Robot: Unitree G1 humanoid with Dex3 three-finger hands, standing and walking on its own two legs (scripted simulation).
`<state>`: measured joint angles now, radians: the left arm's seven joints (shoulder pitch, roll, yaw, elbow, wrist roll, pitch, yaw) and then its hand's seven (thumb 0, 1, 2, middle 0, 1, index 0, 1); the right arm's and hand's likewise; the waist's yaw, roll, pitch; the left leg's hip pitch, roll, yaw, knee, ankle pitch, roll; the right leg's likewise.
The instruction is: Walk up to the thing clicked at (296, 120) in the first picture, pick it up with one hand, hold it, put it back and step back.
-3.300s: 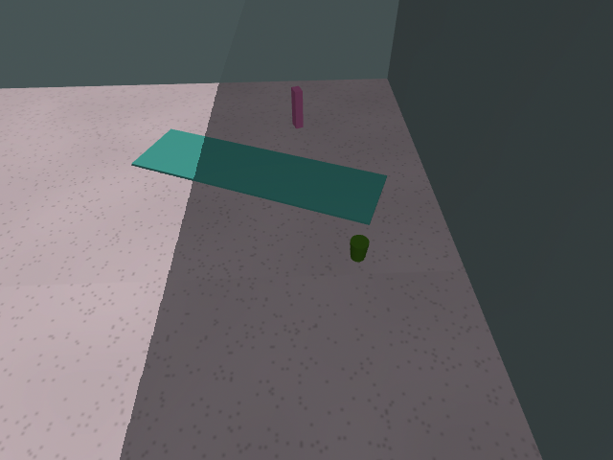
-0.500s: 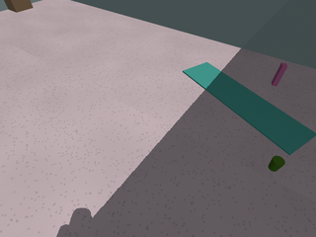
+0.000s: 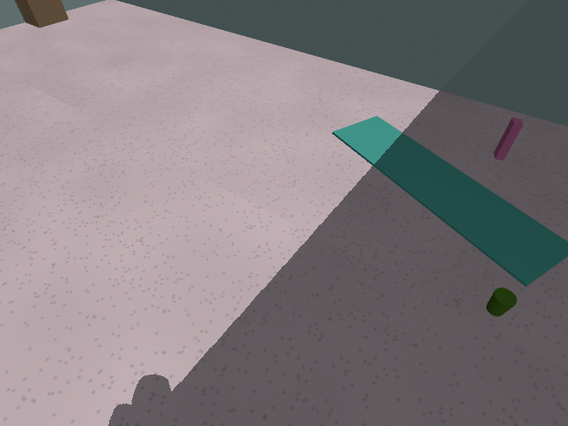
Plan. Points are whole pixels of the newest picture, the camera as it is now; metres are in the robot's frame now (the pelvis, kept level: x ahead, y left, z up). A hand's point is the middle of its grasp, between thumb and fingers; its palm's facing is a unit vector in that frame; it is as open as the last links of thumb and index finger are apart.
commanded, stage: walk up
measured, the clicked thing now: (507, 139) +1.77 -1.22 -0.66
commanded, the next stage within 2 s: stand in 0.04 s
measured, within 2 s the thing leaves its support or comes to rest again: neither
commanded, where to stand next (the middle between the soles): +0.06 -0.01 m, yaw -3 degrees
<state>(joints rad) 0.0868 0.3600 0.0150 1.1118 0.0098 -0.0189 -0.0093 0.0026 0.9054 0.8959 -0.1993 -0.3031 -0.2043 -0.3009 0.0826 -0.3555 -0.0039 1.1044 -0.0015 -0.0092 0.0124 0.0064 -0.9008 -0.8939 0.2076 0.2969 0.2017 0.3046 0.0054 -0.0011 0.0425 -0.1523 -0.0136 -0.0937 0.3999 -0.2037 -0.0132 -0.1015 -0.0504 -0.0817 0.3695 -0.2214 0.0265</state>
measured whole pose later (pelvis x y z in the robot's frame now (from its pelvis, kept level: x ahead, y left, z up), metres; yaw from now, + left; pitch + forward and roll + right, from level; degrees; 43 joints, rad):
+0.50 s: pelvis -0.01 -0.01 +0.00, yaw -1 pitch -2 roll +0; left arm 0.11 0.36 0.00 1.14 0.01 -0.01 -0.01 0.00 0.91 0.90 -0.20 -0.30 -0.20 -0.30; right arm 0.09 -0.35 0.00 1.14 0.00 -0.01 0.01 0.01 -0.90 -0.89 0.21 0.30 0.20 0.30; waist 0.00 0.00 0.05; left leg -0.13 0.01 -0.07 0.33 -0.16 -0.03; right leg -0.11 -0.03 -0.06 0.33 -0.19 0.01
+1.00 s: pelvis +0.00 -0.02 +0.00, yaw -2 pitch -2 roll +0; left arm 0.11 0.36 0.00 1.13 0.01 -0.01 -0.01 0.00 0.91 0.90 -0.20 -0.30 -0.20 -0.30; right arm 0.11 -0.35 0.00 1.14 -0.01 -0.01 0.01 0.01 -0.90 -0.89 0.21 0.30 0.20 0.30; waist 0.00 0.01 0.05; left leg -0.12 0.03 -0.07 0.32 -0.17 -0.05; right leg -0.11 -0.01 -0.05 0.34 -0.20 0.00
